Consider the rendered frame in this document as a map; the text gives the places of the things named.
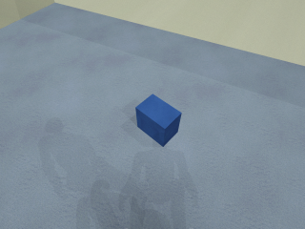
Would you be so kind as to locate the carton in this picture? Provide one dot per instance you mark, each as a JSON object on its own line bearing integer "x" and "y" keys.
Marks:
{"x": 157, "y": 119}

